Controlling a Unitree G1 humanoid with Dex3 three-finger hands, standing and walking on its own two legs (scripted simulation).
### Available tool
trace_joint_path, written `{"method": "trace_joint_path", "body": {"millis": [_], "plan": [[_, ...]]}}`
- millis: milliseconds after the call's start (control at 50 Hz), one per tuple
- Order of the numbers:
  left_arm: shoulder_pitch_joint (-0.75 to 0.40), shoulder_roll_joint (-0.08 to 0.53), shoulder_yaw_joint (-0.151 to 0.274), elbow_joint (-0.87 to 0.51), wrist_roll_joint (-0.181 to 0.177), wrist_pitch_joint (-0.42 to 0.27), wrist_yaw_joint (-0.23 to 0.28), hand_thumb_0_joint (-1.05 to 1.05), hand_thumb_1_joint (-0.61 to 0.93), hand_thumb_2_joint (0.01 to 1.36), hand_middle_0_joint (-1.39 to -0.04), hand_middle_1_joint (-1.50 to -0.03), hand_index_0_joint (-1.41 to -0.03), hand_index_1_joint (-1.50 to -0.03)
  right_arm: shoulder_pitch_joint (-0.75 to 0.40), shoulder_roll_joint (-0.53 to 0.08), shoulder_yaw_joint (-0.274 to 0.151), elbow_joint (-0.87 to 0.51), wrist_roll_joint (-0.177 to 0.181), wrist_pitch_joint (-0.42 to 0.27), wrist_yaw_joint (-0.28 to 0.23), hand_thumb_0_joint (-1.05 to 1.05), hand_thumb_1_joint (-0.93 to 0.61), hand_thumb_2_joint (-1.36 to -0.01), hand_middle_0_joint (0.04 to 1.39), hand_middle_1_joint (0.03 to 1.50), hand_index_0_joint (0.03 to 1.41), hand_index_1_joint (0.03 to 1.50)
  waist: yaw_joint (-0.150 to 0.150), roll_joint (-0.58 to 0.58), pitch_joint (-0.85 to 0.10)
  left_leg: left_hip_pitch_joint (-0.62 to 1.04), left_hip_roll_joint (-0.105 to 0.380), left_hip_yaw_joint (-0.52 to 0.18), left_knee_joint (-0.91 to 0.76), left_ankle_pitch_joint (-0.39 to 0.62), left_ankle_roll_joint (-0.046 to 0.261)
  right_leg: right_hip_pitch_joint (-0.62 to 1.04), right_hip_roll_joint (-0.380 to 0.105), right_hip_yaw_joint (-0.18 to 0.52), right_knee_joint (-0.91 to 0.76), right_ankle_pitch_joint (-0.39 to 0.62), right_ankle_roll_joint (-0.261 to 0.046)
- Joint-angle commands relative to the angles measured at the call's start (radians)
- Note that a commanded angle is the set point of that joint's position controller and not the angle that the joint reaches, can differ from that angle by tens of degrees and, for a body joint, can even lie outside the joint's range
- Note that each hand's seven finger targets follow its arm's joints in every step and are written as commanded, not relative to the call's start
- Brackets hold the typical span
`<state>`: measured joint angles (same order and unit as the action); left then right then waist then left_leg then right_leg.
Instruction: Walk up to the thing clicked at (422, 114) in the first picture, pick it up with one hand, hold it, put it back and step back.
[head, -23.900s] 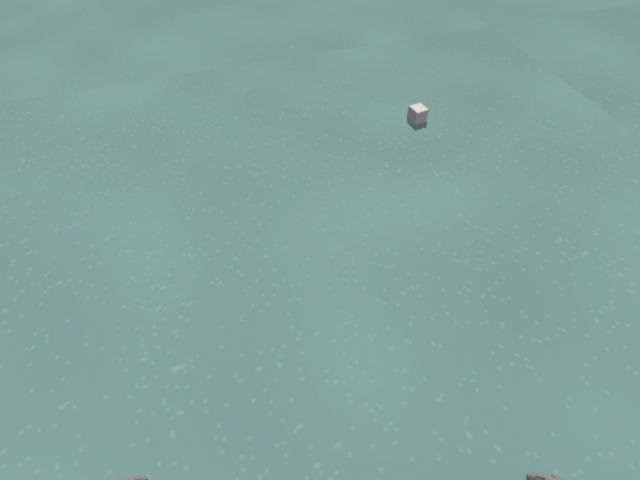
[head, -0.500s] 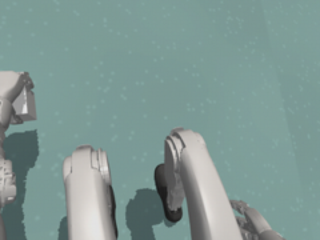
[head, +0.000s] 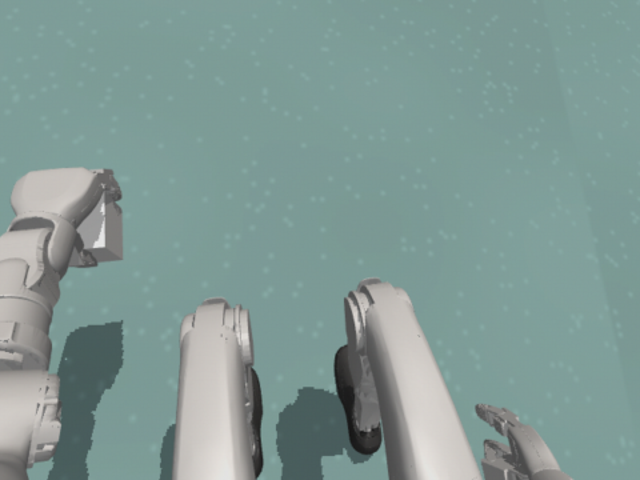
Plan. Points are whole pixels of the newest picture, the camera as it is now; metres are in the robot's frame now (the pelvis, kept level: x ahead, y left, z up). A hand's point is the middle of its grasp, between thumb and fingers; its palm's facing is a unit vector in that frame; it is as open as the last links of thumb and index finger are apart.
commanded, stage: lift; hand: left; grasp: from above
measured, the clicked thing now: (84, 229) +0.43 +0.30 -0.15
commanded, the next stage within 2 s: hold in 1.16 s
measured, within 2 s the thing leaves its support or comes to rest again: neither
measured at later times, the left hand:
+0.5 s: hand out of the picture +0.37 +0.27 +0.09, palm faces -0.44 -0.08 -0.89, open 10.9 cm
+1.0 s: hand out of the picture +0.38 +0.24 +0.22, palm faces -0.44 -0.09 -0.89, open 10.9 cm
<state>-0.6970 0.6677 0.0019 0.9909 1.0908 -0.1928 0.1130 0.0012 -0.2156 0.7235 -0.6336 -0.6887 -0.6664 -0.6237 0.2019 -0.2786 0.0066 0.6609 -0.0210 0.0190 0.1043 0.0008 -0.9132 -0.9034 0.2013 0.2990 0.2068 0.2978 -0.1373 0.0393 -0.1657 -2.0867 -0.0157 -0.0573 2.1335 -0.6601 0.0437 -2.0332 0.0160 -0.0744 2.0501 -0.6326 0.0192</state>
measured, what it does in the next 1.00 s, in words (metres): rises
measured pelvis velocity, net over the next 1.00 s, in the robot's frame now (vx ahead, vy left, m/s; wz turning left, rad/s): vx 0.06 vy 0.00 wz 0.05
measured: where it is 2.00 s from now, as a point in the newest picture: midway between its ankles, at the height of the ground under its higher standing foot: (304, 430)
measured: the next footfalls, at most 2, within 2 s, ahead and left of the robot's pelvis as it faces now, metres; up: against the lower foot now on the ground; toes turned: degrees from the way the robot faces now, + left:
none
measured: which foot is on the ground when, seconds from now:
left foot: down 0.00-1.00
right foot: down 0.00-1.00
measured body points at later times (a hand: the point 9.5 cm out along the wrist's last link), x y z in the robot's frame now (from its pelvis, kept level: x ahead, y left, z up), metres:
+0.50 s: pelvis +0.02 +0.00 +0.18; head +0.13 +0.02 +0.61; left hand +0.38 +0.27 +0.15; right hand +0.15 -0.25 +0.06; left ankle +0.08 +0.10 -0.38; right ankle +0.10 -0.12 -0.38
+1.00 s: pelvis +0.06 +0.00 +0.29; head +0.12 +0.00 +0.74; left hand +0.40 +0.24 +0.27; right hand +0.15 -0.26 +0.17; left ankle +0.08 +0.10 -0.38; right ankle +0.10 -0.12 -0.38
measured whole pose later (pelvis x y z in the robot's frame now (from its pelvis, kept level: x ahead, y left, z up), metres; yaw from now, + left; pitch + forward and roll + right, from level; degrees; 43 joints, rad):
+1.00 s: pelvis +0.06 +0.00 +0.29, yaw +3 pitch +14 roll -2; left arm -0.34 0.41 -0.18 0.82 1.00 -0.01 0.13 0.00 -0.22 0.73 -0.64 -0.67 -0.68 -0.61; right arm 0.28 -0.24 -0.03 0.73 0.05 -0.02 -0.05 0.01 -0.90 -0.90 0.20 0.30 0.21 0.30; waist -0.06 0.03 -0.12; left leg -0.80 0.01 0.00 1.01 -0.44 0.02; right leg -0.79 0.04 0.01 0.96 -0.40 0.00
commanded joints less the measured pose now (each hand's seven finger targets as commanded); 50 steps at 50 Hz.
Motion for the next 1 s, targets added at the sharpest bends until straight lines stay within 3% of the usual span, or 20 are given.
{"method": "trace_joint_path", "body": {"millis": [0, 60, 120, 160, 200, 300, 340, 360, 460, 520, 580, 620, 700, 720, 760, 800, 980], "plan": [[-0.253, 0.229, 0.052, -0.253, -0.050, 0.024, 0.017, 0.000, 0.661, 0.945, -1.068, -0.716, -1.048, -0.739, 0.143, -0.214, -0.082, -0.058, 0.014, -0.009, -0.032, 0.000, -0.904, -0.904, 0.200, 0.300, 0.200, 0.300, 0.007, 0.194, -0.630, 0.591, 0.006, -0.040, -0.396, 0.087, -0.010, 0.373, 0.023, -0.026, -0.267, 0.135, -0.056], [-0.222, 0.249, 0.070, -0.337, -0.058, 0.041, 0.014, 0.000, 0.661, 0.912, -1.054, -0.721, -1.042, -0.735, 0.135, -0.208, -0.087, -0.071, 0.024, -0.004, -0.046, 0.000, -0.904, -0.903, 0.200, 0.300, 0.200, 0.300, 0.027, 0.188, -0.680, 0.664, 0.005, -0.028, -0.439, 0.119, -0.010, 0.457, 0.026, -0.016, -0.324, 0.155, -0.055], [-0.160, 0.190, 0.038, -0.354, -0.076, 0.064, 0.001, 0.000, 0.662, 0.950, -1.079, -0.701, -1.050, -0.733, 0.114, -0.192, -0.087, -0.072, 0.031, -0.003, -0.061, 0.000, -0.903, -0.903, 0.200, 0.300, 0.200, 0.300, 0.017, 0.159, -0.607, 0.694, 0.007, -0.026, -0.498, 0.107, -0.010, 0.503, 0.028, -0.009, -0.388, 0.149, -0.051], [-0.170, 0.229, 0.065, -0.421, -0.079, 0.075, 0.003, 0.000, 0.651, 0.915, -1.061, -0.681, -1.038, -0.707, 0.097, -0.195, -0.089, -0.076, 0.039, -0.002, -0.075, 0.000, -0.901, -0.901, 0.200, 0.300, 0.200, 0.300, 0.034, 0.188, -0.612, 0.758, 0.011, -0.043, -0.569, 0.068, -0.013, 0.544, 0.026, -0.006, -0.423, 0.128, -0.049], [-0.142, 0.172, 0.030, -0.447, -0.089, 0.085, -0.003, 0.000, 0.665, 0.944, -1.077, -0.684, -1.047, -0.716, 0.080, -0.186, -0.090, -0.082, 0.042, -0.004, -0.085, 0.000, -0.900, -0.901, 0.200, 0.300, 0.200, 0.300, 0.030, 0.176, -0.613, 0.819, 0.015, -0.047, -0.618, 0.064, -0.016, 0.589, 0.029, -0.006, -0.465, 0.129, -0.048], [-0.060, 0.146, 0.018, -0.489, -0.091, 0.119, -0.005, 0.000, 0.663, 0.958, -1.089, -0.683, -1.052, -0.723, 0.060, -0.163, -0.080, -0.071, 0.057, -0.010, -0.115, 0.000, -0.901, -0.901, 0.200, 0.300, 0.200, 0.300, 0.042, 0.154, -0.553, 0.931, 0.015, -0.031, -0.736, 0.096, -0.020, 0.729, 0.032, 0.010, -0.597, 0.145, -0.048], [-0.022, 0.105, -0.007, -0.458, -0.097, 0.132, -0.005, 0.000, 0.683, 0.943, -1.094, -0.696, -1.064, -0.729, 0.056, -0.147, -0.076, -0.062, 0.060, -0.015, -0.124, 0.000, -0.902, -0.902, 0.200, 0.300, 0.200, 0.300, 0.033, 0.114, -0.504, 0.962, 0.013, -0.015, -0.768, 0.121, -0.018, 0.784, 0.034, 0.019, -0.662, 0.153, -0.048], [-0.025, 0.116, 0.007, -0.487, -0.102, 0.134, -0.003, 0.000, 0.671, 0.954, -1.096, -0.685, -1.058, -0.725, 0.056, -0.146, -0.075, -0.064, 0.064, -0.019, -0.129, 0.000, -0.902, -0.902, 0.200, 0.300, 0.200, 0.300, 0.039, 0.114, -0.505, 0.985, 0.015, -0.020, -0.801, 0.114, -0.018, 0.817, 0.035, 0.022, -0.687, 0.148, -0.048], [0.036, 0.062, -0.034, -0.428, -0.099, 0.149, 0.004, 0.000, 0.670, 0.952, -1.093, -0.699, -1.056, -0.740, 0.055, -0.126, -0.072, -0.049, 0.069, -0.038, -0.152, 0.000, -0.904, -0.903, 0.200, 0.300, 0.200, 0.300, 0.037, 0.052, -0.402, 1.060, 0.010, 0.003, -0.896, 0.146, -0.017, 0.955, 0.037, 0.047, -0.835, 0.157, -0.048], [0.056, 0.005, -0.070, -0.389, -0.104, 0.152, 0.005, 0.000, 0.660, 0.925, -1.079, -0.703, -1.049, -0.737, 0.053, -0.117, -0.072, -0.044, 0.071, -0.053, -0.158, 0.000, -0.904, -0.904, 0.200, 0.300, 0.200, 0.300, 0.041, 0.054, -0.355, 1.120, 0.012, 0.006, -0.965, 0.162, -0.022, 1.005, 0.037, 0.057, -0.900, 0.164, -0.050], [0.060, 0.029, -0.047, -0.374, -0.095, 0.149, 0.020, 0.000, 0.639, 0.916, -1.062, -0.687, -1.030, -0.722, 0.049, -0.118, -0.069, -0.046, 0.071, -0.065, -0.164, 0.000, -0.902, -0.903, 0.200, 0.300, 0.200, 0.300, 0.057, 0.063, -0.320, 1.178, 0.015, -0.010, -1.047, 0.140, -0.028, 1.065, 0.039, 0.061, -0.958, 0.150, -0.048], [0.054, 0.000, -0.071, -0.360, -0.087, 0.148, 0.026, 0.000, 0.640, 0.917, -1.072, -0.682, -1.034, -0.723, 0.053, -0.113, -0.071, -0.043, 0.072, -0.070, -0.164, 0.000, -0.904, -0.905, 0.200, 0.300, 0.200, 0.300, 0.054, 0.058, -0.302, 1.217, 0.012, 0.000, -1.078, 0.164, -0.029, 1.101, 0.039, 0.066, -1.001, 0.170, -0.050], [0.016, 0.001, -0.068, -0.361, -0.085, 0.148, 0.045, 0.000, 0.618, 0.926, -1.058, -0.685, -1.020, -0.727, 0.063, -0.113, -0.072, -0.033, 0.069, -0.077, -0.165, 0.000, -0.903, -0.904, 0.200, 0.300, 0.200, 0.300, 0.060, 0.056, -0.285, 1.297, 0.010, 0.013, -1.147, 0.203, -0.029, 1.191, 0.041, 0.072, -1.074, 0.204, -0.048], [0.030, -0.019, -0.088, -0.337, -0.081, 0.153, 0.045, 0.000, 0.621, 0.932, -1.061, -0.687, -1.020, -0.732, 0.070, -0.110, -0.073, -0.031, 0.070, -0.077, -0.164, 0.000, -0.902, -0.904, 0.200, 0.300, 0.200, 0.300, 0.055, 0.047, -0.277, 1.316, 0.006, 0.023, -1.155, 0.236, -0.029, 1.211, 0.042, 0.073, -1.094, 0.230, -0.050], [0.038, -0.005, -0.072, -0.344, -0.083, 0.157, 0.051, 0.000, 0.608, 0.937, -1.045, -0.692, -1.005, -0.735, 0.082, -0.116, -0.078, -0.028, 0.071, -0.078, -0.164, 0.000, -0.901, -0.903, 0.200, 0.300, 0.200, 0.300, 0.066, 0.050, -0.295, 1.369, 0.010, 0.024, -1.185, 0.294, -0.032, 1.260, 0.042, 0.071, -1.121, 0.280, -0.049], [0.043, -0.035, -0.096, -0.343, -0.087, 0.166, 0.057, 0.000, 0.588, 0.957, -1.049, -0.672, -0.996, -0.729, 0.088, -0.112, -0.079, -0.025, 0.071, -0.076, -0.163, 0.000, -0.900, -0.903, 0.200, 0.300, 0.200, 0.300, 0.069, 0.041, -0.285, 1.412, 0.009, 0.030, -1.213, 0.342, -0.032, 1.296, 0.041, 0.073, -1.154, 0.324, -0.050], [0.079, -0.052, -0.109, -0.335, -0.105, 0.193, 0.048, 0.000, 0.597, 0.927, -1.051, -0.646, -1.004, -0.697, 0.084, -0.107, -0.083, -0.030, 0.072, -0.066, -0.165, 0.000, -0.896, -0.901, 0.200, 0.300, 0.200, 0.300, 0.083, 0.012, -0.229, 1.519, 0.004, 0.042, -1.327, 0.430, -0.032, 1.451, 0.033, 0.090, -1.282, 0.405, -0.043]]}}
